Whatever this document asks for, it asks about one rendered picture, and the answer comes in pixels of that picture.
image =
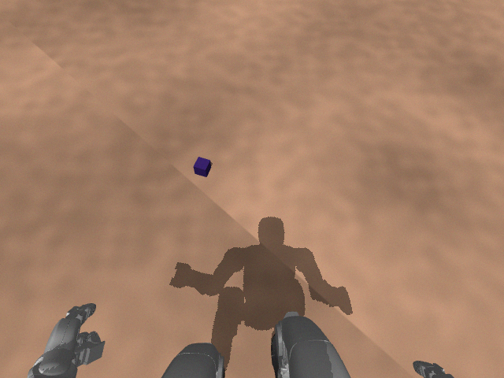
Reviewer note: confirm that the left robot hand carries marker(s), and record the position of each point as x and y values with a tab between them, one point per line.
66	334

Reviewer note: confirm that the cube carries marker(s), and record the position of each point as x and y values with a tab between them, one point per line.
202	166

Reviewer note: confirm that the right robot hand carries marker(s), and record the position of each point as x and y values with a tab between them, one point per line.
428	370

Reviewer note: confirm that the left robot arm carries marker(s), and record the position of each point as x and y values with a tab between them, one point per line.
56	363

